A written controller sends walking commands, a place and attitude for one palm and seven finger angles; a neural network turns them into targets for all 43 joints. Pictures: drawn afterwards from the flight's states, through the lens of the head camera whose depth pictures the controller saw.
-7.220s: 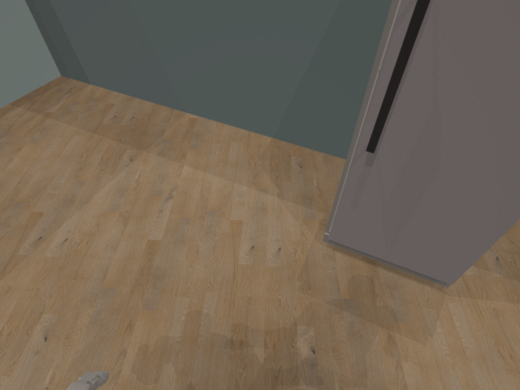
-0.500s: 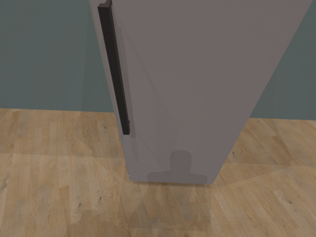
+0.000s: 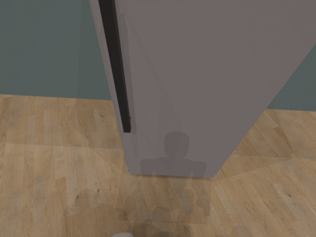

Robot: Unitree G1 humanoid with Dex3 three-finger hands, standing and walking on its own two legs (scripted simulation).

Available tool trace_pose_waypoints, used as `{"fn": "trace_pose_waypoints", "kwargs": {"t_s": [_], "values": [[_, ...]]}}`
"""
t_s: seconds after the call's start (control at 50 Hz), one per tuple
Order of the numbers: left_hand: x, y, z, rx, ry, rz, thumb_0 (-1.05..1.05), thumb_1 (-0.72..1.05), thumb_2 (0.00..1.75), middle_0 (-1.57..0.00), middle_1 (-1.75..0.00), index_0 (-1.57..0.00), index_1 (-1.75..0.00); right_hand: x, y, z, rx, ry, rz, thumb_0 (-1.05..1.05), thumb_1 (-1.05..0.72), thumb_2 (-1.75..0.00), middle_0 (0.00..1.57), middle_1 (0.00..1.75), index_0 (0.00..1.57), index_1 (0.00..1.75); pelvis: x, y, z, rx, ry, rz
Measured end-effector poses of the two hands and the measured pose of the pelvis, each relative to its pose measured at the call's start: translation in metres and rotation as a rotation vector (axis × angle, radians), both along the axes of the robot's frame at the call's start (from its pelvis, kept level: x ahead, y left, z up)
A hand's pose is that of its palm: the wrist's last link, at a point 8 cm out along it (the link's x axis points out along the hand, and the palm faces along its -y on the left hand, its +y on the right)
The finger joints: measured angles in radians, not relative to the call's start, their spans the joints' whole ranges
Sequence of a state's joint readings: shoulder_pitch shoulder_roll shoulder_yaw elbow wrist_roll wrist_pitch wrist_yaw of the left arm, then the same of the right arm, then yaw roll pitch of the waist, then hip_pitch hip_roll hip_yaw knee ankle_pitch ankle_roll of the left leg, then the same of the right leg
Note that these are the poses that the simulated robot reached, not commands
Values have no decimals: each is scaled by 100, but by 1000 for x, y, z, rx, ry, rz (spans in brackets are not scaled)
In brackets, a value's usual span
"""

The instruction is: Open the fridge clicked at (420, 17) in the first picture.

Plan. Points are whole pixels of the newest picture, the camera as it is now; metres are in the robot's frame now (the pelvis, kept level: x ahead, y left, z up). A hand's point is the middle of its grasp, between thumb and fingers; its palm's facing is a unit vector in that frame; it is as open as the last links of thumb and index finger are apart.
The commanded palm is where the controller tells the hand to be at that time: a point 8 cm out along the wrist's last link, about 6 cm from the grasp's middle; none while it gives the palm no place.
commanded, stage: come to a stop and stand still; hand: left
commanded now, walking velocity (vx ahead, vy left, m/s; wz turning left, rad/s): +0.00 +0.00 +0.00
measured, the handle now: (121, 77) +0.48 +0.15 +0.12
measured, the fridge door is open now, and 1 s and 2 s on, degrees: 0 0 0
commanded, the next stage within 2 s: look again from close up in 1.60 s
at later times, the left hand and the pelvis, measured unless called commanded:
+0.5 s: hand out of the picture -0.02 +0.22 -0.15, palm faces +0.04 -0.97 -0.24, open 7.3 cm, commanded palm none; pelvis -0.07 +0.03 +0.01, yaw +0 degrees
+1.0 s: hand out of the picture -0.15 +0.21 -0.17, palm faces +0.10 -0.98 -0.18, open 7.3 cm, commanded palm none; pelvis -0.15 +0.04 +0.01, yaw +1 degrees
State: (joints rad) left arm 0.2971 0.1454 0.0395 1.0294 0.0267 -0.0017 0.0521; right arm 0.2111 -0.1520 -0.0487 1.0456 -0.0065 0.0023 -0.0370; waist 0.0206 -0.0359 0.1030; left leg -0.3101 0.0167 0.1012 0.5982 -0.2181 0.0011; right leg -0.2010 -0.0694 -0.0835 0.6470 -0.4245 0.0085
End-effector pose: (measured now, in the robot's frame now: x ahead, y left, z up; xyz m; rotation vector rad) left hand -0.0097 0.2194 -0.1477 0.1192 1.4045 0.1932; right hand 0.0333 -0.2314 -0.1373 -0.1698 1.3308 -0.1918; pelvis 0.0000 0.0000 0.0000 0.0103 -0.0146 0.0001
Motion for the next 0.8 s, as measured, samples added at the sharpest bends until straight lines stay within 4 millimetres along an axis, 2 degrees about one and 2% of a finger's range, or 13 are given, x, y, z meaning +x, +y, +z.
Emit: {"fn": "trace_pose_waypoints", "kwargs": {"t_s": [0.08, 0.14, 0.22, 0.32, 0.38, 0.48, 0.6, 0.7, 0.74, 0.8], "values": [[3, 8, -7, 4, 12, -22, 0, 91, 90, -20, -30, -20, -30, 10, 7, 3, 5, -79, 6, 1, -93, -90, 20, 30, 20, 29, -7, 2, -3, 13, -9, -16], [8, 13, -5, 19, -58, -44, 0, 91, 90, -20, -30, -20, -30, 15, 8, 0, 14, -118, 20, 1, -92, -90, 20, 30, 20, 29, -15, 5, -6, -13, -10, -11], [12, 21, -2, 18, -136, -67, 0, 91, 90, -20, -30, -20, -30, 17, 16, 8, 17, -182, 18, 1, -92, -90, 20, 30, 20, 29, -22, 13, -5, -27, -38, -6], [18, 35, 8, 27, -209, -71, 0, 91, 90, -20, -30, -20, -30, 5, 26, 16, 17, -242, 29, 1, -91, -90, 20, 30, 20, 29, -35, 22, -1, -30, -61, -11], [14, 41, 16, 36, -238, -80, 0, 91, 90, -20, -30, -20, -30, -9, 30, 17, 25, -234, 36, 1, -91, -90, 20, 30, 20, 29, -46, 26, 2, -33, -56, -8], [-14, 48, 25, 51, -209, -76, 0, 91, 90, -20, -30, -20, -30, -40, 28, 17, 27, -184, 32, 1, -92, -90, 20, 30, 20, 29, -63, 28, 8, -32, -35, 5], [-71, 49, 28, 59, -110, -37, 0, 91, 90, -20, -30, -20, -30, -79, 20, 13, 28, -98, 28, 1, -91, -90, 20, 30, 20, 29, -81, 26, 12, -25, -26, 15], [-116, 42, 21, 36, -23, -9, 0, 91, 90, -20, -30, -20, -30, -107, 17, 11, 18, -63, 14, 1, -91, -90, 20, 30, 20, 29, -95, 25, 11, -28, -37, 17], [-126, 40, 14, 19, -4, -5, 0, 91, 90, -20, -30, -20, -30, -120, 17, 9, 7, -56, 1, 1, -91, -90, 20, 30, 20, 29, -100, 27, 7, -35, -50, 18], [-128, 40, 2, -8, -9, -9, 1, 91, 90, -20, -30, -20, -30, -142, 20, 6, -10, -40, -17, 1, -91, -90, 20, 30, 20, 29, -108, 31, 1, -46, -70, 17]]}}
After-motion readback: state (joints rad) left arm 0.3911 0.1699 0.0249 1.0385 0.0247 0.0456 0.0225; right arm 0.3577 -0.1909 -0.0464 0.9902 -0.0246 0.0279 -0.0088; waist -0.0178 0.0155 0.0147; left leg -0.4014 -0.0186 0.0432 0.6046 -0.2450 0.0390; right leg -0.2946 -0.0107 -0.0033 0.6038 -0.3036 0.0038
